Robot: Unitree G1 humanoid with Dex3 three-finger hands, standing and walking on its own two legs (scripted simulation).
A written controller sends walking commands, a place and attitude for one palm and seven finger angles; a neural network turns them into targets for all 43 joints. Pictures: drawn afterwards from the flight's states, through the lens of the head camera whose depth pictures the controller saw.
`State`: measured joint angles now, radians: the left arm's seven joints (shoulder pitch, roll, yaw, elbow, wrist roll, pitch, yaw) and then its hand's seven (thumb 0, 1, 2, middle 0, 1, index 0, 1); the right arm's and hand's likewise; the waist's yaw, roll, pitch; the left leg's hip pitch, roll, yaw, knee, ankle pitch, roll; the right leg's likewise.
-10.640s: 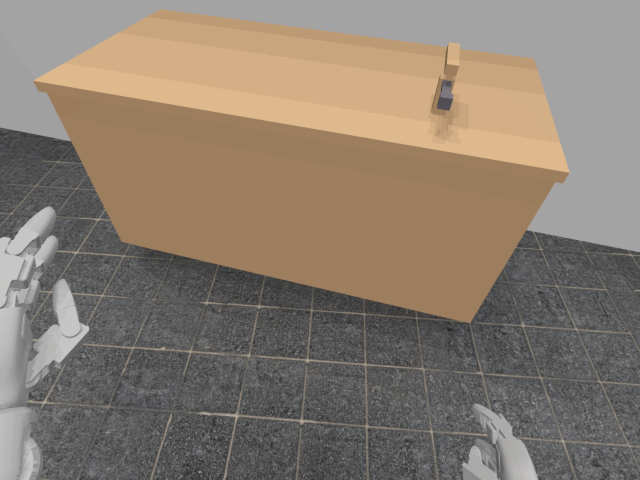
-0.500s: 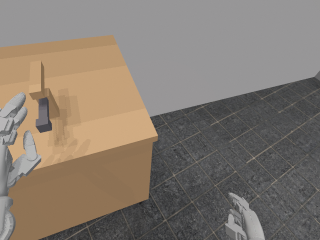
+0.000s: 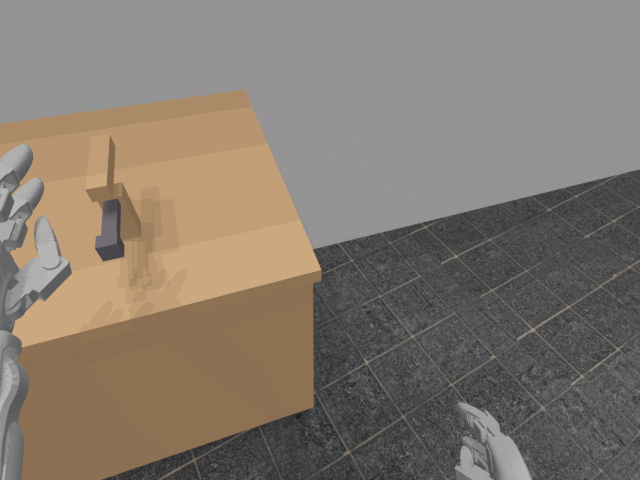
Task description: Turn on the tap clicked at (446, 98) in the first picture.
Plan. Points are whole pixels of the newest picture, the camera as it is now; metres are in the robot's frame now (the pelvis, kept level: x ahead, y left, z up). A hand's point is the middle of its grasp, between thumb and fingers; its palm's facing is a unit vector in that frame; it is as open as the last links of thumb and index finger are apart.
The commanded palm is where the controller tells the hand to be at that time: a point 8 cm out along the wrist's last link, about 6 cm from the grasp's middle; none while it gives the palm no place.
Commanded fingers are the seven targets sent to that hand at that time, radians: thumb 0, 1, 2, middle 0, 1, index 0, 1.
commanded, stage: turn the palm inward beside the body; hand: left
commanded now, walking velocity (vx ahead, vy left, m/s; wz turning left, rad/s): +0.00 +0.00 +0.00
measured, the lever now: (110, 246) +0.37 +0.35 +0.06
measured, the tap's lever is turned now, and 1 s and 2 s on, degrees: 0 0 0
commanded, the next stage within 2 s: none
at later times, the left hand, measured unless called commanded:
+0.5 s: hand (130, 329) +0.22 +0.22 +0.14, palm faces +0.48 -0.82 -0.30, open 7.5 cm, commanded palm +0.16 +0.26 +0.16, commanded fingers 0.00 0.90 0.90 -0.20 -0.30 -0.20 -0.30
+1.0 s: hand (125, 352) +0.20 +0.22 +0.12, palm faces +0.53 -0.83 -0.19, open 7.4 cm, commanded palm +0.14 +0.25 +0.14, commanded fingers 0.00 0.90 0.90 -0.20 -0.30 -0.20 -0.30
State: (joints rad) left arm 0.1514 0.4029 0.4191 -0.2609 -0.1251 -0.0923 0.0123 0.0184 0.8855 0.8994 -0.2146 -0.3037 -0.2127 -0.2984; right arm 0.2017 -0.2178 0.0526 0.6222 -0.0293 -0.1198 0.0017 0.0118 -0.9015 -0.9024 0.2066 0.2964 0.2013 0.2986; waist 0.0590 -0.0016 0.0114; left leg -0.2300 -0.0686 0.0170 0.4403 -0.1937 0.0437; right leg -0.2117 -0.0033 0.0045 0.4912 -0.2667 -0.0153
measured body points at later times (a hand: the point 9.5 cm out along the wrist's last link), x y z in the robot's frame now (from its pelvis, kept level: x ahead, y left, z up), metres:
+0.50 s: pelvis +0.02 -0.06 -0.02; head +0.01 -0.08 +0.43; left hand +0.19 +0.26 +0.15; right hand +0.22 -0.29 -0.11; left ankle +0.03 +0.08 -0.74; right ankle +0.00 -0.11 -0.74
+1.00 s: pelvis +0.01 -0.04 -0.02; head +0.01 -0.06 +0.43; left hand +0.17 +0.26 +0.14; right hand +0.22 -0.25 -0.10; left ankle +0.03 +0.08 -0.74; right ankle +0.00 -0.11 -0.74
